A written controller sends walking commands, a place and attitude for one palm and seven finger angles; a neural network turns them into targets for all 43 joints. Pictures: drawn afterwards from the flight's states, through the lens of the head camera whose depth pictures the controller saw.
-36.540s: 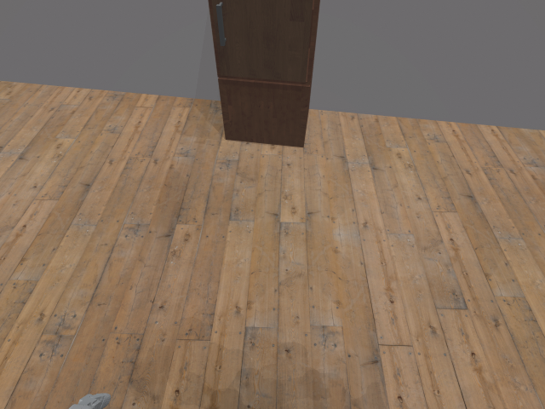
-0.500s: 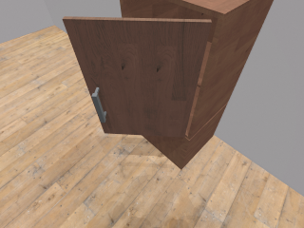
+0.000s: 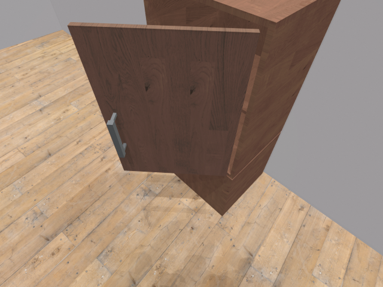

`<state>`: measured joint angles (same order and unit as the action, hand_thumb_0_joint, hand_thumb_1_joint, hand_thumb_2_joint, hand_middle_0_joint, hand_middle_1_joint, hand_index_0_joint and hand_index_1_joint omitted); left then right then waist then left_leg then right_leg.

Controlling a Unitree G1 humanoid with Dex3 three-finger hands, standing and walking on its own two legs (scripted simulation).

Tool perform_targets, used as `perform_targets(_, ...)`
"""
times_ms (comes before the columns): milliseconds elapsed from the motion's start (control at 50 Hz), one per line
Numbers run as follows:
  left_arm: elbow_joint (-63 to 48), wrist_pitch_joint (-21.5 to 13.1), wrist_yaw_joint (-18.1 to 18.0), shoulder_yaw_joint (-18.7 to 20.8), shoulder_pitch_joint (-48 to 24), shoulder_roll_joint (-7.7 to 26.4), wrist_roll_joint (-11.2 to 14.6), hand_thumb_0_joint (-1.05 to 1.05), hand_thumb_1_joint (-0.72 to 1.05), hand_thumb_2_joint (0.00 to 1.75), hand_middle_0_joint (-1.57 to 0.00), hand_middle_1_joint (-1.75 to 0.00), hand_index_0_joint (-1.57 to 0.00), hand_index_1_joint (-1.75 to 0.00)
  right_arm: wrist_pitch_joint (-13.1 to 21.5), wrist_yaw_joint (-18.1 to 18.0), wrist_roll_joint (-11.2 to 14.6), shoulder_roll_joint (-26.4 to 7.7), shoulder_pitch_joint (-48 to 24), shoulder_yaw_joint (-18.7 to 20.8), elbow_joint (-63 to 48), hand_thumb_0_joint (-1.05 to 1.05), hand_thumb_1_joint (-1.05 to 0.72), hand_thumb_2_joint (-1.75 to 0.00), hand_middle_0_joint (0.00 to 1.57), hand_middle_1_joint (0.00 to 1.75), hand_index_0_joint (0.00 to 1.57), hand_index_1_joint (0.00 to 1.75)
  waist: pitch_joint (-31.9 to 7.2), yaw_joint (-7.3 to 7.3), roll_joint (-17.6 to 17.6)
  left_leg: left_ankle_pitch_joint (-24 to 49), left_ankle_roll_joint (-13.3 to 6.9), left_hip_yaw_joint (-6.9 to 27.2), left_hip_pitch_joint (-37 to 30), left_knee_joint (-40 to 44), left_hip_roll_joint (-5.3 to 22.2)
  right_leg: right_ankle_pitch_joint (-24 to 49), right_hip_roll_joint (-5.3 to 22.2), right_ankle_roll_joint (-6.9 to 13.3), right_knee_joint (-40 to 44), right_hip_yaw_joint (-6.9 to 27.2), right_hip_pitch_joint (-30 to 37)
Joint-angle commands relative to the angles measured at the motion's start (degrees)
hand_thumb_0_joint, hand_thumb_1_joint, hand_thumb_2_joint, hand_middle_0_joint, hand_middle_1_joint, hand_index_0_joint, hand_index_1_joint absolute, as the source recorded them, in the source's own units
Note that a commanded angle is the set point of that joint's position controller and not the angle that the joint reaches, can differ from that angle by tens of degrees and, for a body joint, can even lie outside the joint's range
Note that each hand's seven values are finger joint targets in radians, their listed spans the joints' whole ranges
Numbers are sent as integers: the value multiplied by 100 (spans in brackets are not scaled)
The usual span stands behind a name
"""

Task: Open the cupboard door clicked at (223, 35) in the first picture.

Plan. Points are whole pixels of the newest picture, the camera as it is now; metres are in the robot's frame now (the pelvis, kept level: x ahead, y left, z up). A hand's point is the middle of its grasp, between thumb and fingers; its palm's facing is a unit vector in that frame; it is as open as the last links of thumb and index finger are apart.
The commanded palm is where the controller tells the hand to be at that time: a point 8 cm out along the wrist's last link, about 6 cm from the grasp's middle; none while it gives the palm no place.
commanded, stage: shuffle to correct the standing spot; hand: left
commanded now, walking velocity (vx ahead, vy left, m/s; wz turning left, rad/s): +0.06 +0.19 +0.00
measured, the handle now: (118, 136) +0.56 +0.28 -0.10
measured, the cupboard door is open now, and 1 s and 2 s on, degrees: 41 41 41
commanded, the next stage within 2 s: come to a stop and stand still in 0.22 s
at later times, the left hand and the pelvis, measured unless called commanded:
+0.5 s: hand out of the picture +0.04 +0.22 -0.18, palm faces +0.01 -0.97 -0.25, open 7.4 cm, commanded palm none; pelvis +0.01 +0.03 -0.01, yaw +0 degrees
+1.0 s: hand out of the picture +0.04 +0.23 -0.16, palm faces +0.02 -0.96 -0.27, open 7.4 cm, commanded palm none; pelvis -0.01 +0.02 +0.00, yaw +0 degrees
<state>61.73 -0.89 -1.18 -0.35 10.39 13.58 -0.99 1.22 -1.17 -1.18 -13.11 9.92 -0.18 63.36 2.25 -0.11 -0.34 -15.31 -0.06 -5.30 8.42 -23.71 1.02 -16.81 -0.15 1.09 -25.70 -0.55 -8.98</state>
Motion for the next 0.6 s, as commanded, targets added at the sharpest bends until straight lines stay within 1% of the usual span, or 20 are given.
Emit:
perform_targets(0, -269, -36, -83, 228, 394, 760, 18, 0, 90, 90, -20, -30, -20, -30, 1, -14, 21, -512, 240, 105, -329, 0, -90, -90, 20, 30, 20, 30, -356, -98, -190, 1040, -43, 323, 122, -92, 429, 2317, 1010, 299, 225, 861, 239)
perform_targets(100, -369, 24, -134, 365, 634, 942, -5, 0, 90, 90, -20, -30, -20, -30, -98, -4, 26, -426, 291, 154, -560, 0, -90, -90, 20, 30, 20, 30, -166, -179, -746, 296, 70, 134, 774, -605, 182, 2753, 1549, 638, 265, 1389, 429)
perform_targets(120, -406, 36, -148, 395, 658, 944, -14, 0, 90, 90, -20, -30, -20, -30, -100, -5, 27, -408, 298, 168, -598, 0, -90, -90, 20, 30, 20, 30, -131, -185, -729, 160, 70, 133, 799, -580, 168, 2880, 1628, 706, 200, 1454, 392)
perform_targets(160, -496, 68, -160, 437, 646, 949, -23, 0, 90, 90, -20, -30, -20, -30, -98, 3, 32, -382, 401, 188, -650, 0, -90, -90, 20, 30, 20, 30, -119, -149, -667, 379, 48, 116, 614, -420, 161, 2873, 1567, 659, 4, 1296, 186)
perform_targets(200, -608, 109, -154, 445, 515, 845, -28, 0, 90, 90, -20, -30, -20, -30, -83, 5, 21, -449, 639, 225, -638, 0, -90, -90, 20, 30, 20, 30, -258, -39, -315, 1275, -64, 260, -3, -191, 372, 2295, 1192, 455, -382, 852, -249)
perform_targets(220, -685, 141, -142, 425, 415, 713, -28, 0, 90, 90, -20, -30, -20, -30, -84, -4, 0, -594, 780, 264, -631, 0, -90, -90, 20, 30, 20, 30, -280, 15, 314, 1942, -250, 600, -311, -114, 682, 1461, 830, 273, -751, 412, -631)
perform_targets(240, -775, 181, -138, 395, 260, 525, -47, 0, 90, 90, -20, -30, -20, -30, -97, -16, -14, -697, 911, 283, -615, 0, -90, -90, 20, 30, 20, 30, -152, 53, 858, 2465, -625, 1043, -443, 109, 1081, 96, 424, 77, -1213, -78, -1039)
perform_targets(260, -847, 214, -140, 354, 147, 409, -57, 0, 90, 90, -20, -30, -20, -30, -105, -24, -19, -714, 1026, 298, -645, 0, -90, -90, 20, 30, 20, 30, -81, 92, 1072, 2831, -979, 1366, -524, 362, 1359, -1371, 215, -19, -1923, -282, -1506)
perform_targets(280, -888, 252, -145, 339, 93, 326, -48, 0, 90, 90, -20, -30, -20, -30, -118, -37, -22, -675, 1044, 285, -691, 0, -90, -90, 20, 30, 20, 30, -9, 103, 1026, 2881, -1228, 1482, -468, 486, 1484, -1813, 247, -15, -2543, -247, -1753)
perform_targets(300, -896, 258, -137, 346, 91, 267, -47, 0, 90, 90, -20, -30, -20, -30, -130, -44, -35, -626, 976, 267, -769, 0, -90, -90, 20, 30, 20, 30, -2, 74, 872, 2974, -1349, 1473, -398, 430, 1474, -1795, 341, 39, -2862, -236, -1814)
perform_targets(340, -812, 249, -96, 296, 227, 68, -51, 0, 90, 90, -20, -30, -20, -30, -96, -54, -52, -474, 751, 234, -843, 0, -90, -90, 20, 30, 20, 30, -87, -41, 536, 3015, -1355, 1299, -266, 422, 1397, -1457, 406, 27, -2829, -267, -1643)
perform_targets(400, -715, 181, -64, 221, 378, -95, -36, 0, 90, 90, -20, -30, -20, -30, -4, -75, -58, -520, 796, 234, -758, 0, -90, -90, 20, 30, 20, 30, -205, -66, 257, 2899, -1227, 1181, -94, 369, 1296, -970, 347, -23, -1667, -304, -946)
perform_targets(440, -568, 82, -54, 229, 639, 1, -34, 0, 90, 90, -20, -30, -20, -30, 38, -94, -8, -487, 694, 225, -639, 0, -90, -90, 20, 30, 20, 30, -250, -216, 63, 2355, -946, 1032, 103, 65, 1102, 12, 308, -18, -339, -267, -192)
perform_targets(460, -485, 14, -69, 223, 821, 106, -37, 0, 90, 90, -20, -30, -20, -30, 68, -85, 30, -371, 715, 189, -587, 0, -90, -90, 20, 30, 20, 30, -307, -247, -240, 1663, -656, 855, 353, -198, 825, 605, 522, 39, 225, 133, 256)
perform_targets(480, -401, -47, -91, 229, 924, 300, -39, 0, 90, 90, -20, -30, -20, -30, 87, -66, 72, -174, 751, 155, -571, 0, -90, -90, 20, 30, 20, 30, -296, -176, -677, 599, -342, 491, 730, -443, 405, 1490, 1179, 290, 374, 940, 483)
perform_targets(500, -367, -57, -78, 218, 896, 508, -7, 0, 90, 90, -20, -30, -20, -30, 72, -37, 69, -48, 850, 129, -534, 0, -90, -90, 20, 30, 20, 30, -226, -49, -771, -282, -168, 323, 735, -388, 137, 1878, 1660, 582, 409, 1221, 292)
perform_targets(520, -331, -97, -75, 233, 797, 504, 11, 0, 90, 90, -20, -30, -20, -30, 6, -38, 41, 51, 788, 108, -429, 0, -90, -90, 20, 30, 20, 30, -126, -43, -1359, -426, -86, 239, 657, -528, 85, 2209, 1562, 682, 489, 1269, 110)
perform_targets(540, -563, -86, -135, 110, 572, 864, -36, 0, 90, 90, -20, -30, -20, -30, -36, 28, -52, -547, 637, 82, -950, 0, -90, -90, 20, 30, 20, 30, 470, 327, -80, 884, -53, 808, 378, 191, 195, 1862, 938, 344, -157, 548, -388)
perform_targets(560, -728, -63, -184, 185, 731, 295, 26, 0, 90, 90, -20, -30, -20, -30, 141, -9, -83, -300, 1030, 136, -866, 0, -90, -90, 20, 30, 20, 30, -632, 96, 632, 2465, -114, 909, 59, -60, 537, 1094, 614, 209, -829, 109, -207)
perform_targets(580, -703, -80, -197, 107, 859, 186, 50, 0, 90, 90, -20, -30, -20, -30, 178, -81, -67, -338, 983, 122, -808, 0, -90, -90, 20, 30, 20, 30, -965, -5, 957, 3798, -197, 972, -318, -329, 669, 1058, 479, 198, -823, 8, -254)
